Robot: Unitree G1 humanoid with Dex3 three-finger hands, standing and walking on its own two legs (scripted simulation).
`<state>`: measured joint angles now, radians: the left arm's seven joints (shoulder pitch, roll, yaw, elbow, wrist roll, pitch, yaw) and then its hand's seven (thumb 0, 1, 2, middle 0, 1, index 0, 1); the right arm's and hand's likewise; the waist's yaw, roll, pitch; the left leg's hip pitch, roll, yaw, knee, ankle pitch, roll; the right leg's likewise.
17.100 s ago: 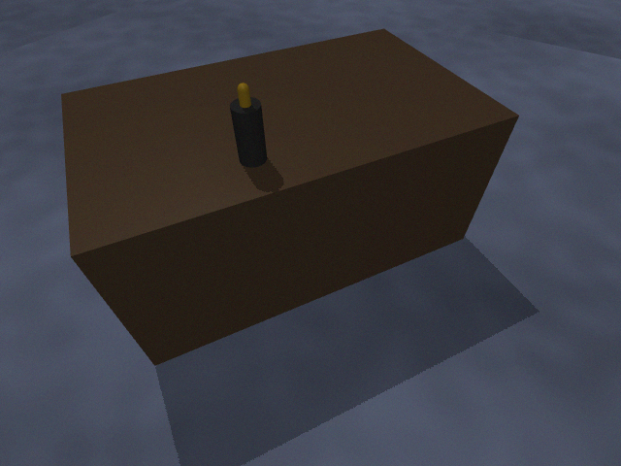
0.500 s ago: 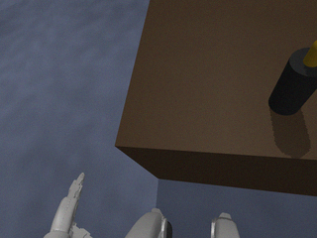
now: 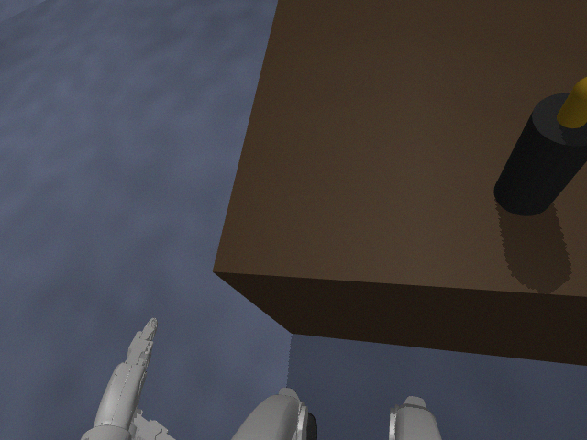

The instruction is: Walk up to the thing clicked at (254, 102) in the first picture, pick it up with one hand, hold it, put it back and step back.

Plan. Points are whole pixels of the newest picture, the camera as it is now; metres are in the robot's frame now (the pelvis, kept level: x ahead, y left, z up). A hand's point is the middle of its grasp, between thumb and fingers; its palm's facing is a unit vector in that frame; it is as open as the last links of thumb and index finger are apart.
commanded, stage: go down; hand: right
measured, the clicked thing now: (551, 148) +0.51 -0.25 +0.01
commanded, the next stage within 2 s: home in 1.82 s
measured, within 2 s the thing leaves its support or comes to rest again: neither
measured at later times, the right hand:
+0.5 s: hand out of the picture +0.43 -0.45 +0.12, palm faces +0.35 +0.94 +0.01, open 17.2 cm
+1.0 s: hand out of the picture +0.44 -0.45 +0.11, palm faces +0.35 +0.94 +0.02, open 17.2 cm
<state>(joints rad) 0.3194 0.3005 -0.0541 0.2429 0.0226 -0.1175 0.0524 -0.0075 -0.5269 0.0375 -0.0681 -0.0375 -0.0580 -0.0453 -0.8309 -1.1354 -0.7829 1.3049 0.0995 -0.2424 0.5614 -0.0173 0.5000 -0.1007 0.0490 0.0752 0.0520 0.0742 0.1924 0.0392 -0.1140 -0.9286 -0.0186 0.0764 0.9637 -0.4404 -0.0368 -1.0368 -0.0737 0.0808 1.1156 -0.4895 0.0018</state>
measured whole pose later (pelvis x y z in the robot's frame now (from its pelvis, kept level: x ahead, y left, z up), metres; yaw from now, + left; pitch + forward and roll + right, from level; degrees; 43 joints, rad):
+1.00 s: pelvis +0.00 +0.00 +0.00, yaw +0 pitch +24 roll +7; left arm 0.32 0.30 -0.04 0.25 0.02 -0.12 0.05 -0.01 -0.52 0.04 -0.07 -0.04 -0.06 -0.05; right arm -0.86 -1.15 -0.78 1.32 0.08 -0.24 0.56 -0.02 0.49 -0.10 0.05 0.07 0.05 0.07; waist 0.20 0.04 -0.11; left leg -0.93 -0.02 0.07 0.95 -0.44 -0.04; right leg -1.04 -0.07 0.08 1.12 -0.49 0.00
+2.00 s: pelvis +0.00 +0.00 +0.00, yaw +0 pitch +23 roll +7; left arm 0.31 0.30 -0.05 0.24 0.02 -0.12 0.06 -0.01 -0.47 0.06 -0.08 -0.06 -0.07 -0.06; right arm -0.86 -1.14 -0.75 1.33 0.09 -0.23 0.55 -0.02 0.42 -0.13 0.08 0.10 0.08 0.10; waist 0.20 0.03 -0.12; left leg -0.91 -0.02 0.07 0.94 -0.43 -0.04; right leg -1.02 -0.07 0.08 1.10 -0.48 0.00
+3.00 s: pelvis +0.00 +0.03 +0.01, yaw -3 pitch +11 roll +2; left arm 0.32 0.21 0.01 0.38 -0.01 -0.10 0.10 0.01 0.69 0.70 -0.14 -0.29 -0.16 -0.27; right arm 0.47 -0.20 -0.04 -0.10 0.04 0.37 0.00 0.01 -0.36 -0.57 0.28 0.32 0.27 0.32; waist 0.03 -0.03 -0.13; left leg -0.69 0.02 0.06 0.99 -0.50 -0.01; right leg -0.74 -0.04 0.07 1.02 -0.48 0.03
